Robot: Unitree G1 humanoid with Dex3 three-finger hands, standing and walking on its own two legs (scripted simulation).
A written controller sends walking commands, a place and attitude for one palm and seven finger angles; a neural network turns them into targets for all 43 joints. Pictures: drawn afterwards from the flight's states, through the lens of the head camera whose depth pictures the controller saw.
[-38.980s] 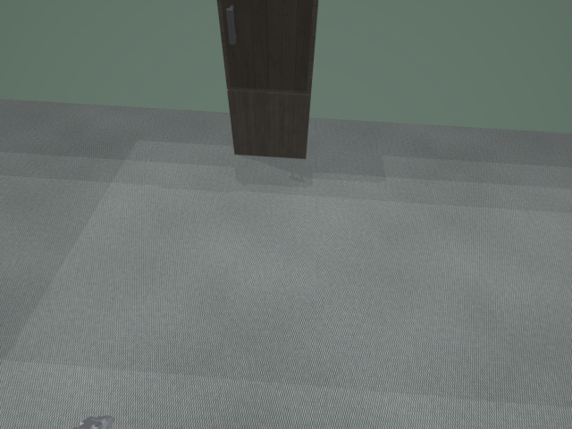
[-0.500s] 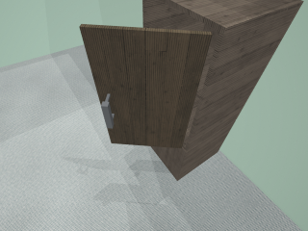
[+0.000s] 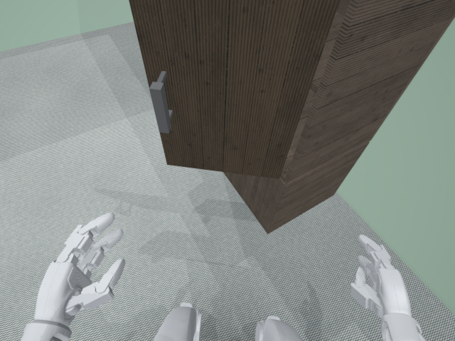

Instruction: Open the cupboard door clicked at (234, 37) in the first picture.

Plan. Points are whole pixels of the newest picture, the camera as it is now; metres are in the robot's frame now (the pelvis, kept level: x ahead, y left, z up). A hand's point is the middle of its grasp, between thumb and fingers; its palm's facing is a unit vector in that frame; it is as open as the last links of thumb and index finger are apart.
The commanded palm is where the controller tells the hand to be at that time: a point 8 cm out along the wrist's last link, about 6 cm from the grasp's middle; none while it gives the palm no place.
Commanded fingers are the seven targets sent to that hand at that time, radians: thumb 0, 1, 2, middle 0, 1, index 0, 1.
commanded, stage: raise the hand with hooked fingers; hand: left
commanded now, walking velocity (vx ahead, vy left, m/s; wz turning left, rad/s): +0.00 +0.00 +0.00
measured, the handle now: (164, 102) +0.59 +0.21 +0.04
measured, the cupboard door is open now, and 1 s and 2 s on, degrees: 52 52 52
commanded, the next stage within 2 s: move the hooked fingers beside the handle in 1.66 s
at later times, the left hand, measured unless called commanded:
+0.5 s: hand (88, 248) +0.24 +0.25 +0.04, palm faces -0.02 -1.00 -0.04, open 11.7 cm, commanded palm +0.22 +0.30 +0.05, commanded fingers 0.00 -0.22 0.42 -0.28 -1.02 -0.28 -1.02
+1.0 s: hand (64, 222) +0.27 +0.29 +0.05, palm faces -0.01 -1.00 -0.05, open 13.8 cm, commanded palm +0.26 +0.34 +0.06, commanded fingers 0.00 -0.50 0.30 -0.30 -1.20 -0.30 -1.20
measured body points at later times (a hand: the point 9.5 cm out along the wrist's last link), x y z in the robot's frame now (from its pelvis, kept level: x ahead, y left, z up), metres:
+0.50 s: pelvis +0.00 +0.02 +0.01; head +0.08 +0.03 +0.45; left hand +0.24 +0.30 +0.05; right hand +0.15 -0.23 -0.08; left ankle +0.03 +0.12 -0.64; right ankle +0.02 -0.09 -0.64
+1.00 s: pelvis +0.01 +0.03 +0.01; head +0.09 +0.05 +0.46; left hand +0.27 +0.35 +0.06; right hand +0.18 -0.20 -0.06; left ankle +0.03 +0.12 -0.64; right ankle +0.02 -0.09 -0.64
